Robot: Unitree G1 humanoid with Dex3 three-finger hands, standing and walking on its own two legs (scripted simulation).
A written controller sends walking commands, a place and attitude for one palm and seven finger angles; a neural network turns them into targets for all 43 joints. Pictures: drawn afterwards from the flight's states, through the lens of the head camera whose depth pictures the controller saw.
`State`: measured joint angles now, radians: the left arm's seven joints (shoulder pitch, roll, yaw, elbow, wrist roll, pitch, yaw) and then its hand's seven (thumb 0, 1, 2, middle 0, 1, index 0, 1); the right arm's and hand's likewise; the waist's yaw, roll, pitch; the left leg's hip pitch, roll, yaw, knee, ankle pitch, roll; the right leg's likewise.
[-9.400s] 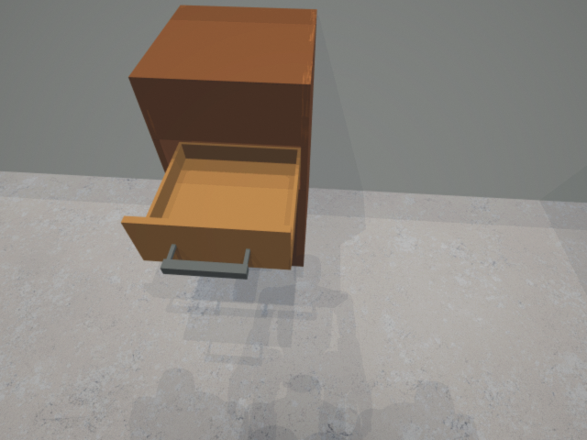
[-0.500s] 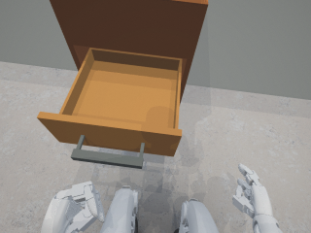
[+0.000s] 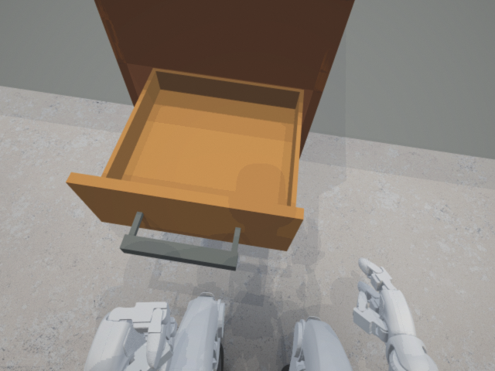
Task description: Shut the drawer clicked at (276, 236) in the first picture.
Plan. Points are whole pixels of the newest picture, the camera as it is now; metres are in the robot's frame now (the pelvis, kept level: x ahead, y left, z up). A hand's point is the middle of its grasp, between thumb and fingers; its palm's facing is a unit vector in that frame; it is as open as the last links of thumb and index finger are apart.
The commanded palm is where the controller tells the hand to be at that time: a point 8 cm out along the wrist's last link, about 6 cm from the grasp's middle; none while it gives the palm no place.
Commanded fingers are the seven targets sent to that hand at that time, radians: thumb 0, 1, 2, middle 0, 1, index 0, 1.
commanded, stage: raise the hand and make a fist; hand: left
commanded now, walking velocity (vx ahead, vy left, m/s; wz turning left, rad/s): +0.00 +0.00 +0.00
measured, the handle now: (184, 239) +0.33 +0.15 -0.06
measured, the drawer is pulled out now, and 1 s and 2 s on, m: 0.30 0.30 0.30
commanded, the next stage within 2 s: bring the fist close to the handle in 0.24 s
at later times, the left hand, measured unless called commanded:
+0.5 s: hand (173, 350) +0.16 +0.12 +0.03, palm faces -0.04 -1.00 +0.03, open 3.3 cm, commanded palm +0.13 +0.17 +0.03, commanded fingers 0.00 0.90 0.90 -1.40 -1.60 -1.40 -1.60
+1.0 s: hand (184, 318) +0.20 +0.12 -0.02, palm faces -0.06 -1.00 +0.03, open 3.3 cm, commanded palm +0.18 +0.17 -0.02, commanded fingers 0.00 0.90 0.90 -1.40 -1.60 -1.40 -1.60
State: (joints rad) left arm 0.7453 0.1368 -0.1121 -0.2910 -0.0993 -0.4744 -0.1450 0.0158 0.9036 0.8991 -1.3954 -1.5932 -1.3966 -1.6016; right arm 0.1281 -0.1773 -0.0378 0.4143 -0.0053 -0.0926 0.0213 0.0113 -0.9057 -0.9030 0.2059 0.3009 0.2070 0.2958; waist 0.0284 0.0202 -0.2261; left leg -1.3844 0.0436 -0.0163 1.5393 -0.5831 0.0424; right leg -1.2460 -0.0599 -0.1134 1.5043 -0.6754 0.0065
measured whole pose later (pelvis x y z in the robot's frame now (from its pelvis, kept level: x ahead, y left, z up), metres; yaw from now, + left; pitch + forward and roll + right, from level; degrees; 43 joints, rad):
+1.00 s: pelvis +0.00 -0.01 -0.04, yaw -1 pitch +29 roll -4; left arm 0.53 0.15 -0.04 -0.09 -0.13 -0.56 -0.15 0.02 0.90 0.90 -1.40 -1.60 -1.40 -1.60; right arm 0.10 -0.19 -0.04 0.49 -0.02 -0.10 0.02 0.01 -0.91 -0.90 0.20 0.30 0.20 0.30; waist 0.00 0.01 -0.25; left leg -1.56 0.06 -0.03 1.66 -0.62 0.02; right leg -1.43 -0.05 -0.11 1.65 -0.72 -0.02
